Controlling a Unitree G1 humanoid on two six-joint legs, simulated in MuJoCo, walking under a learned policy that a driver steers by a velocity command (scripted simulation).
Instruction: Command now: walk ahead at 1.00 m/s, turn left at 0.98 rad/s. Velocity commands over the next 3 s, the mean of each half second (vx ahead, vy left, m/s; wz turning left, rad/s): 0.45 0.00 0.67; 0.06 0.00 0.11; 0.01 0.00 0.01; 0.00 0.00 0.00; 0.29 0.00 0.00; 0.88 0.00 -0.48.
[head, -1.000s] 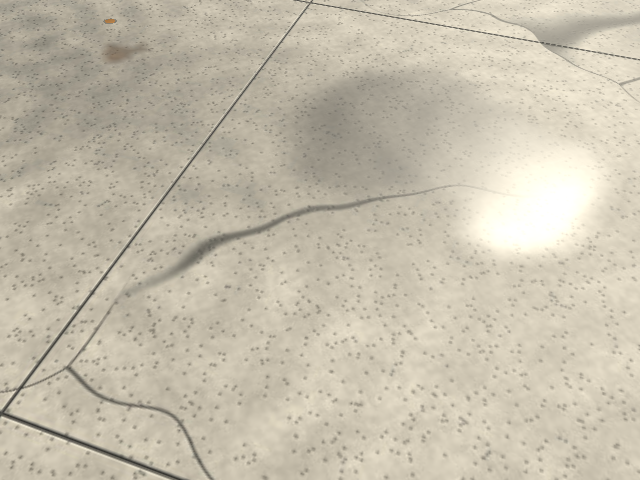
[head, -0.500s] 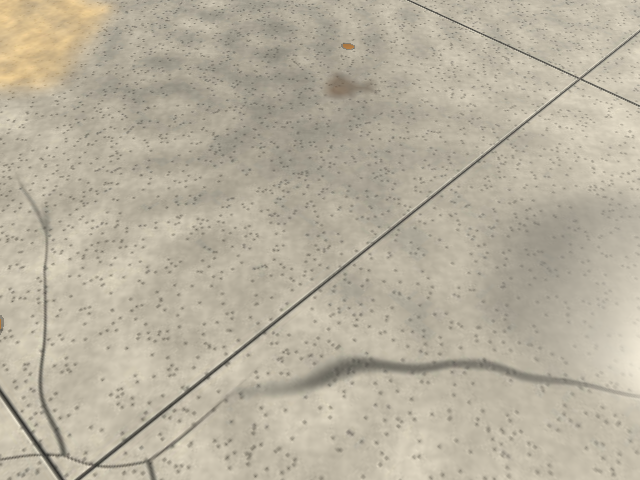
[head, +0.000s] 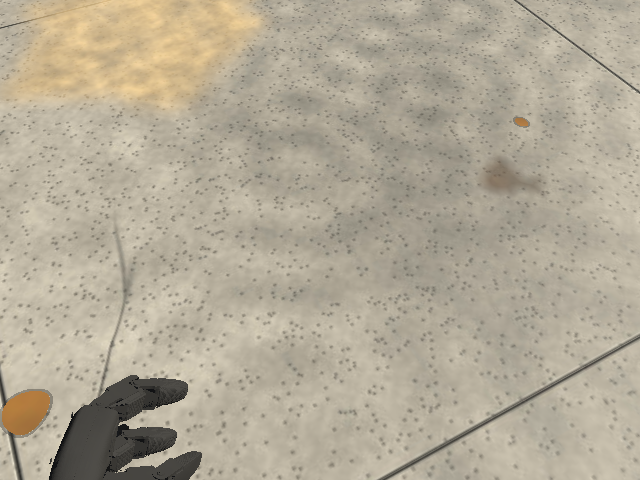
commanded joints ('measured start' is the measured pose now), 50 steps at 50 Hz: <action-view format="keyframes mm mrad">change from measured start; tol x32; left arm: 1 4 126 39 -53 -9 -13 9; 5 533 314 104 54 54 -43 66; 16 124 207 122 91 -53 -45 37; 50 194 101 49 255 -17 13 37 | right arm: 1 -77 -184 -49 -81 2 -16 -10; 50 -335 1 12 -50 -13 57 -43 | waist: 1 78 36 -23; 6 174 -400 -519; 13 102 -129 -23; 25 117 300 -364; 50 130 -38 -51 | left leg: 1 -219 200 -197 -1 609 48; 4 -314 102 -124 630 704 -56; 5 -586 2 19 949 -224 -79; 6 -712 19 85 1133 -257 -90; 23 -183 145 244 163 427 -62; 25 227 578 -256 226 1298 223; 40 -506 251 59 87 -131 -91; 50 -242 210 129 149 243 -133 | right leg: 1 382 93 -56 -119 30 -20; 4 866 14 8 -145 -131 -67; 6 1159 -445 720 -206 157 -229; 10 726 -148 110 -282 325 -171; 23 523 -84 -208 -76 397 -144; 25 145 101 -188 536 -720 -11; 26 180 69 -3 597 -721 -7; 39 593 62 -88 -156 -164 -46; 42 276 -38 40 -324 -559 -125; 50 370 16 -22 -263 -304 -84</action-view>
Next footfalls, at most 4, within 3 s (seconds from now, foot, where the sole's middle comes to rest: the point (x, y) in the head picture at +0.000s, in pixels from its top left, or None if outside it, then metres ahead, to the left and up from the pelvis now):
0.08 right None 0.29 -0.18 -0.77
0.48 left None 0.44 0.12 -0.77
0.78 right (374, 466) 0.47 -0.14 -0.77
2.50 left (220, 472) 0.50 0.17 -0.77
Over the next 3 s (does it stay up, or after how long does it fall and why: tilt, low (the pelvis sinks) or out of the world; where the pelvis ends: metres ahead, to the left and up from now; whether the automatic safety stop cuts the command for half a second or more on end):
stays up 0.81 0.16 -0.04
